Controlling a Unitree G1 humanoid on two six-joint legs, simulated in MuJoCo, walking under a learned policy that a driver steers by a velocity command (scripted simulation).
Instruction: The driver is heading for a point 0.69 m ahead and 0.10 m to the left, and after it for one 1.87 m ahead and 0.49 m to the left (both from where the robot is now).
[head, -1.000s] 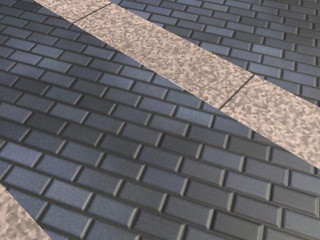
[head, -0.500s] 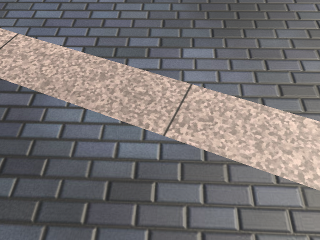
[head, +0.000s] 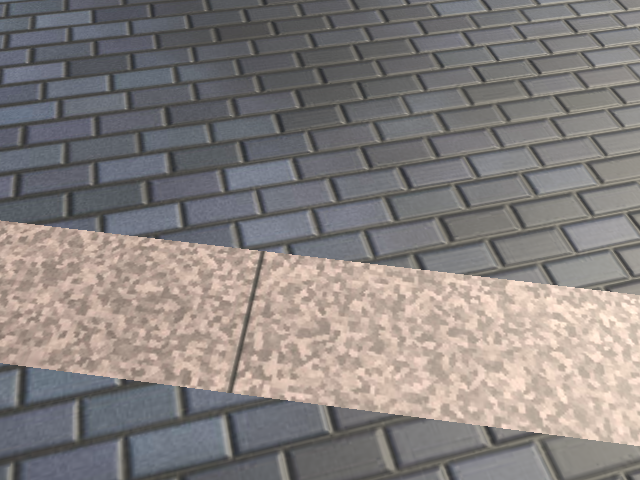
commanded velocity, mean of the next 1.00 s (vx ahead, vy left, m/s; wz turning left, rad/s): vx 0.48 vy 0.00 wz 0.09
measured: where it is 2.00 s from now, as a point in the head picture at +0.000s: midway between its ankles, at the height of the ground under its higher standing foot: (356, 413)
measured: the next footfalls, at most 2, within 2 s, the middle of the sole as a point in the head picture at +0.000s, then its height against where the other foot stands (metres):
right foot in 0.32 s outside the picture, level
left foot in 0.88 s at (312, 419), level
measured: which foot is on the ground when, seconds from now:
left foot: down 0.00-0.34, up 0.36-0.86, down 0.88-1.00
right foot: up 0.00-0.30, down 0.32-0.90, up 0.92-1.00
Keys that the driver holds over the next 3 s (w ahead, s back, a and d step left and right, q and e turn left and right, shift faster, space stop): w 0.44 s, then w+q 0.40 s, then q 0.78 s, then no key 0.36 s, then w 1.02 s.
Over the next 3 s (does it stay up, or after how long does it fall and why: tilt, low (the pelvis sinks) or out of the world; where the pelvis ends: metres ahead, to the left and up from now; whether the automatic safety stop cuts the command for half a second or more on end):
stays up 0.87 0.19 0.00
